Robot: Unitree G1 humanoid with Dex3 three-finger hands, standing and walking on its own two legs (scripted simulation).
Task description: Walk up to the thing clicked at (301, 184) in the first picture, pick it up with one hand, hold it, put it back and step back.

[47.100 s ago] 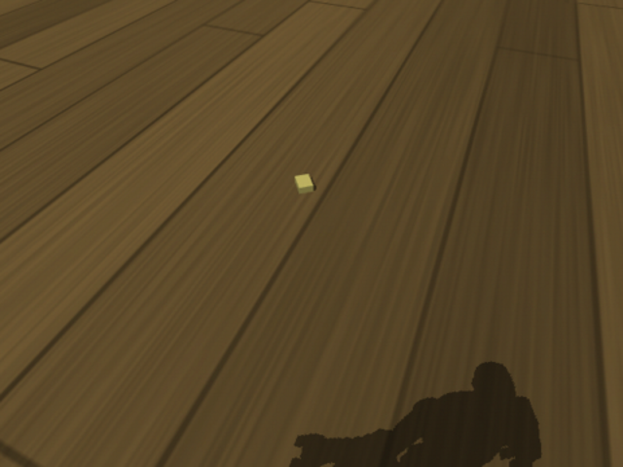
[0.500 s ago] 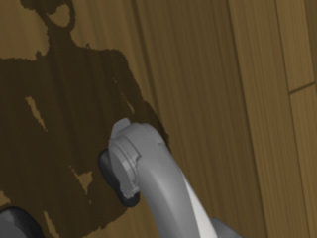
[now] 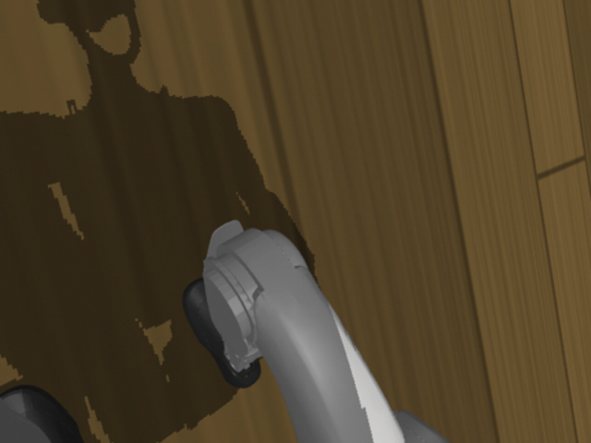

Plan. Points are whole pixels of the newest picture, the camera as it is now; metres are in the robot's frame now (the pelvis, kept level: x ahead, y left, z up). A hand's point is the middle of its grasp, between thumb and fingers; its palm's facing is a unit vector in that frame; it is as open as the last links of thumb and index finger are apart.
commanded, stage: close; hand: left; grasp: from above
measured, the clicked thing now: out of the picture +0.50 +0.37 -0.31
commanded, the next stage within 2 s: go down in 0.02 s
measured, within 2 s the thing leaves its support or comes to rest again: neither
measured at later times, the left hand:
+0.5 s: hand out of the picture +0.49 +0.37 -0.24, palm faces -0.22 -0.32 -0.92, open 13.9 cm
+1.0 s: hand out of the picture +0.46 +0.39 -0.04, palm faces -0.18 -0.31 -0.93, open 13.8 cm
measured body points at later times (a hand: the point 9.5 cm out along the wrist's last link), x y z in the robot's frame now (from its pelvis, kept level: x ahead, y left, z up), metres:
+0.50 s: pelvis +0.00 +0.00 +0.00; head +0.31 +0.11 +0.30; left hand +0.50 +0.38 -0.18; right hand +0.01 -0.24 -0.05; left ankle +0.06 +0.13 -0.29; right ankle +0.12 -0.12 -0.29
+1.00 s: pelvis +0.00 -0.01 +0.04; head +0.21 +0.07 +0.43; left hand +0.47 +0.41 +0.02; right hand +0.09 -0.27 -0.06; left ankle +0.06 +0.13 -0.29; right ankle +0.12 -0.12 -0.29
